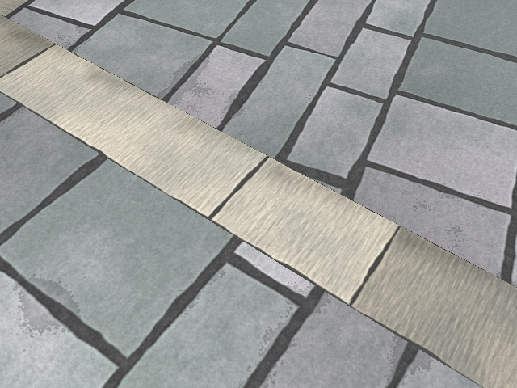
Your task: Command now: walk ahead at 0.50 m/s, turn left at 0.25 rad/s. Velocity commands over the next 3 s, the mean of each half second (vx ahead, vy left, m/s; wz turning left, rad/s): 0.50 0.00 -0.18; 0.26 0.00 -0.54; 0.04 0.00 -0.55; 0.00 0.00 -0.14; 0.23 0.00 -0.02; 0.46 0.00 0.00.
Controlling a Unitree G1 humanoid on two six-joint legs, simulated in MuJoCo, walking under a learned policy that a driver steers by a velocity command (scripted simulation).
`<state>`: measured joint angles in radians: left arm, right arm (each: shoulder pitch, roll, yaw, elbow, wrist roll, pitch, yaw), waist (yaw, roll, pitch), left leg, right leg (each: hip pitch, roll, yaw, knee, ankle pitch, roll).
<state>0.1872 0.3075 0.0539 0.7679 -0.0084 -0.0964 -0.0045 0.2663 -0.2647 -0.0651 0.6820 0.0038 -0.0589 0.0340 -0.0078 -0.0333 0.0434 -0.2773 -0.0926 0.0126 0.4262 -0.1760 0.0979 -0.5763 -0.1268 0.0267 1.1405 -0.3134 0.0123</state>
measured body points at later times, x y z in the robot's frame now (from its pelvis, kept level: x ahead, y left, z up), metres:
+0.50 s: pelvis +0.29 -0.08 -0.01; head +0.32 -0.09 +0.44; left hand +0.46 +0.17 -0.11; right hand +0.36 -0.37 -0.12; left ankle +0.22 +0.08 -0.64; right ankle +0.33 -0.16 -0.74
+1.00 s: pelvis +0.51 -0.08 +0.01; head +0.54 -0.09 +0.46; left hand +0.76 +0.10 -0.09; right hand +0.53 -0.40 -0.07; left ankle +0.62 -0.01 -0.74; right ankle +0.41 -0.18 -0.65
